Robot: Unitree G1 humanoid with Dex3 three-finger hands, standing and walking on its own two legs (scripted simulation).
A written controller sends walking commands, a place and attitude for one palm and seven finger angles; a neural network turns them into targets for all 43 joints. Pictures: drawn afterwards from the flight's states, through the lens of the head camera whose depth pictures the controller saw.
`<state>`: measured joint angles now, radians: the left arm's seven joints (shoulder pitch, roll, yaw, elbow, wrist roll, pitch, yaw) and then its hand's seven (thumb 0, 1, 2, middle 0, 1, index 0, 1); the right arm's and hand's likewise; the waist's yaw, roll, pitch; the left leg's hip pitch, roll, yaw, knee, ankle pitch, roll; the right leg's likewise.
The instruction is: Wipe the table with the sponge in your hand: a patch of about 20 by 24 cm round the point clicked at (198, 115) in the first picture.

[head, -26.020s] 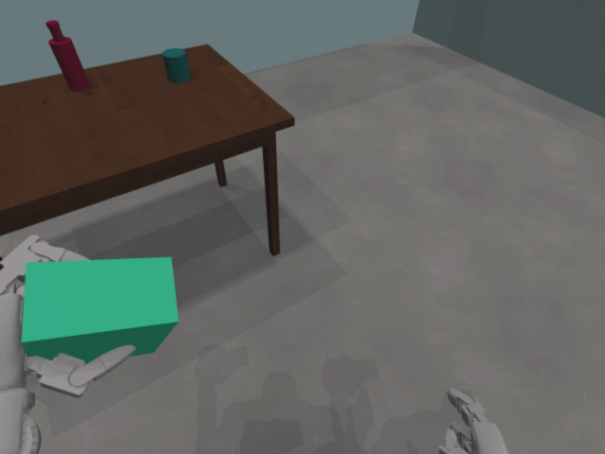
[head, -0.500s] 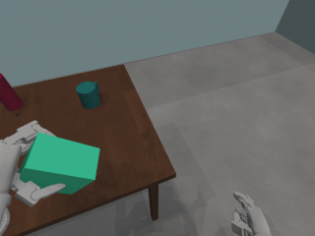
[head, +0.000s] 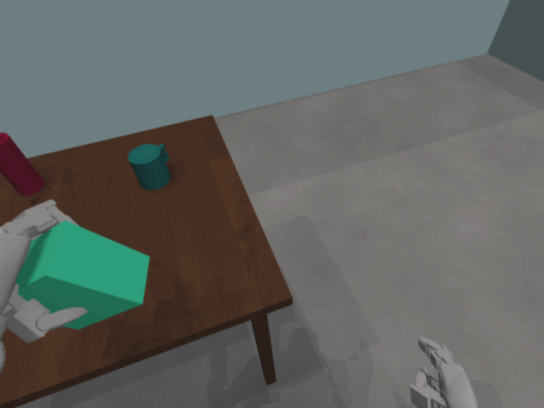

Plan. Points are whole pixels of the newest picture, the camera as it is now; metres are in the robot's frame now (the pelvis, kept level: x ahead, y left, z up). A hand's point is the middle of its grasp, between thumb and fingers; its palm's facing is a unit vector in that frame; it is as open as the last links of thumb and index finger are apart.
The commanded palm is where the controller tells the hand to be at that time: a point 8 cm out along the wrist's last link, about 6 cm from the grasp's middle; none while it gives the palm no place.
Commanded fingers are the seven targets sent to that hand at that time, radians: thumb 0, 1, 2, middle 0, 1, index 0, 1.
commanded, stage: turn the palm down, sponge in hand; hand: left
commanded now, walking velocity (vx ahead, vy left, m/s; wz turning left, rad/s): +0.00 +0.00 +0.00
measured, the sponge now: (86, 285) +0.23 +0.27 +0.11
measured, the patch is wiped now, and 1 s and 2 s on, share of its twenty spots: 0.00 0.00 0.00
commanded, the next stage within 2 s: move the sponge above the wiping area in 1.38 s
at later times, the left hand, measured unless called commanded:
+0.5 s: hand (35, 280) +0.22 +0.32 +0.12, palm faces +0.14 -0.28 -0.95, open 10.6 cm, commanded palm +0.19 +0.32 +0.18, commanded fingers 0.00 0.10 1.30 -1.20 -1.60 -1.20 -1.60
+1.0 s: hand (33, 280) +0.23 +0.34 +0.11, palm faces -0.01 -0.08 -1.00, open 10.6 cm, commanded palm +0.20 +0.33 +0.17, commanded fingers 0.00 0.10 1.30 -1.20 -1.60 -1.20 -1.60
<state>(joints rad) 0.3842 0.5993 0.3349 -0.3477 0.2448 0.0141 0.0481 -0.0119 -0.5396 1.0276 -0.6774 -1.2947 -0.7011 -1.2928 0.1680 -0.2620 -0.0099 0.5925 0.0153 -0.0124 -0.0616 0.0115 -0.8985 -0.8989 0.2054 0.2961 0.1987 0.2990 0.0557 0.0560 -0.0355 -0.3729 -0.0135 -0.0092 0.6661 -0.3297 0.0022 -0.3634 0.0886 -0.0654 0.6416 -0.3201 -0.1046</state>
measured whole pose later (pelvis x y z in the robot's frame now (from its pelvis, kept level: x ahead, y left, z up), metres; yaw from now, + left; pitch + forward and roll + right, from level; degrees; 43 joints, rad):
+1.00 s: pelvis +0.01 +0.05 +0.02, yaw +0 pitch +0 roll +0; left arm 0.20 0.53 -0.03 -0.23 0.87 0.38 0.00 -0.01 -0.54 1.03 -0.68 -1.29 -0.70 -1.29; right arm 0.00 -0.26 0.04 0.63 0.03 0.09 -0.04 0.01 -0.90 -0.90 0.20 0.30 0.20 0.30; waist 0.12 0.11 0.00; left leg -0.19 -0.07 0.01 0.43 -0.23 0.07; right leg -0.18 0.04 -0.04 0.42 -0.23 -0.04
